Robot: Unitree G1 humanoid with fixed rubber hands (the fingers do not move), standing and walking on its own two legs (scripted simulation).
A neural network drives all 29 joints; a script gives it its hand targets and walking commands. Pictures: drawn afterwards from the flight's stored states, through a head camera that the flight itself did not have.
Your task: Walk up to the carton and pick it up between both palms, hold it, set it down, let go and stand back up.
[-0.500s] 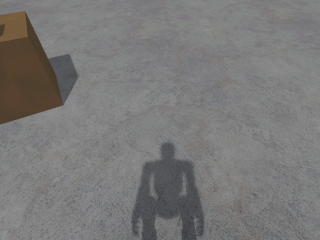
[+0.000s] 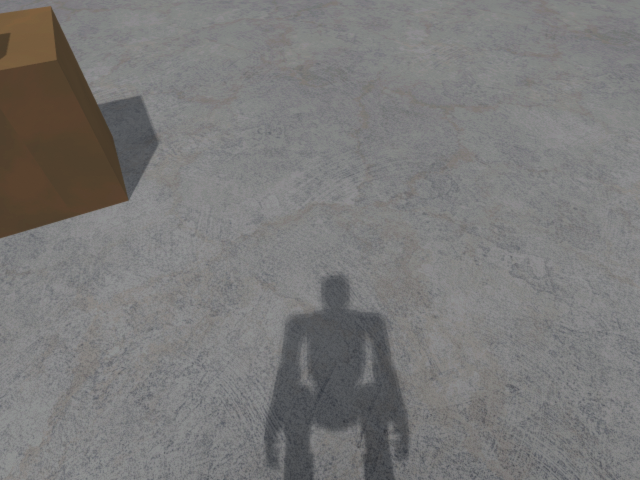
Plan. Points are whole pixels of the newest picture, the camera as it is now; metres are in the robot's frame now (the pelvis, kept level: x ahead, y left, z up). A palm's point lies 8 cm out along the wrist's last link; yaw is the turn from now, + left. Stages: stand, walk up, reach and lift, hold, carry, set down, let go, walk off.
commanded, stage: walk up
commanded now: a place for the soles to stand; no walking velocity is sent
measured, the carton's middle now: out of the picture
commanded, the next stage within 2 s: none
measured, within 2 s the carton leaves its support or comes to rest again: neither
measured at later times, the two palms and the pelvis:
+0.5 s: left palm out of the picture +0.15 +0.42 -0.16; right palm (415, 479) +0.18 -0.11 -0.17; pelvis +0.10 +0.13 -0.05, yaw +17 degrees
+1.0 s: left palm out of the picture +0.12 +0.40 -0.13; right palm (284, 259) +0.54 +0.08 -0.12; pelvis +0.30 +0.24 -0.01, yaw +31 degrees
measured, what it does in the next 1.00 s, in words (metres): walks ahead, turning left: left foot, then right foot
